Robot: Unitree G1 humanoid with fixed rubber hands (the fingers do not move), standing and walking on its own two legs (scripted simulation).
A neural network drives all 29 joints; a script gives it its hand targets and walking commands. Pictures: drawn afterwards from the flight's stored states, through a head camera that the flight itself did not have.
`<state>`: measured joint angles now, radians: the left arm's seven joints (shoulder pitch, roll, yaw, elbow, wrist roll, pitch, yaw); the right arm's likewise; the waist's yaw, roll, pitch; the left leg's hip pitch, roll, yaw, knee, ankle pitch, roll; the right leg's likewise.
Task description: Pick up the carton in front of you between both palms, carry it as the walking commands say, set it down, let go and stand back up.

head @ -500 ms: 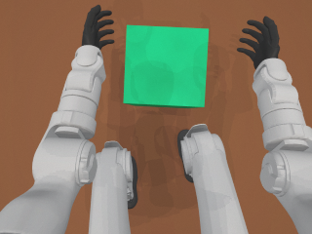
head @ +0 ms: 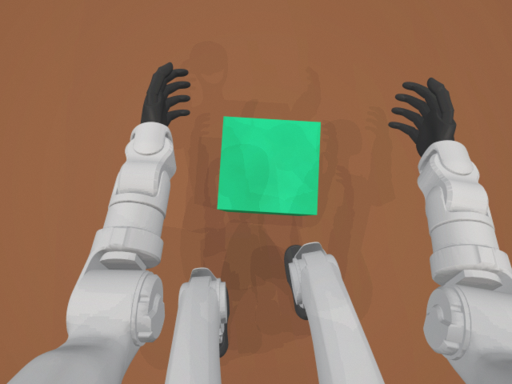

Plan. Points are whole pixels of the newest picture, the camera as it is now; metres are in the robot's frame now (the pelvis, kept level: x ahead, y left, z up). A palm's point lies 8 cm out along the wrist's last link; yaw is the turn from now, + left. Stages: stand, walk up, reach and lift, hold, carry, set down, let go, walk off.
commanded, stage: set down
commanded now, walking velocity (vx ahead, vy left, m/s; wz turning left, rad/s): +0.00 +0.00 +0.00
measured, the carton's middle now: (266, 173) +0.45 -0.07 -0.44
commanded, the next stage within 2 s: let go in 0.16 s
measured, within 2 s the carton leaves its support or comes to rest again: neither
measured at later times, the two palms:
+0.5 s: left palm (95, 175) +0.41 +0.13 +0.02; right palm out of the picture +0.35 -0.29 +0.03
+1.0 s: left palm out of the picture +0.29 +0.23 +0.13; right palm out of the picture +0.25 -0.23 +0.14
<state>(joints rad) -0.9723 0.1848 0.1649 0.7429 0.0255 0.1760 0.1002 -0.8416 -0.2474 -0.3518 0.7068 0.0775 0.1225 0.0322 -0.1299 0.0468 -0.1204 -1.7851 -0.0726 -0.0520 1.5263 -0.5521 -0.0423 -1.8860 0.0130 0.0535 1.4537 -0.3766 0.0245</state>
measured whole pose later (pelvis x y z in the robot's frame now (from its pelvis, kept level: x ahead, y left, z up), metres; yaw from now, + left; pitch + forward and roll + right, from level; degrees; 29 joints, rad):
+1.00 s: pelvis +0.10 +0.01 +0.21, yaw -3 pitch +6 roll -1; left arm 0.18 0.19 0.07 0.48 0.03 0.01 -0.02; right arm 0.24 -0.21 -0.03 0.42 0.02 0.02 0.07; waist -0.03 0.00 0.01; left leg -0.25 -0.01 -0.07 0.46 -0.32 0.00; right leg -0.34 0.02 0.05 0.43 -0.19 0.02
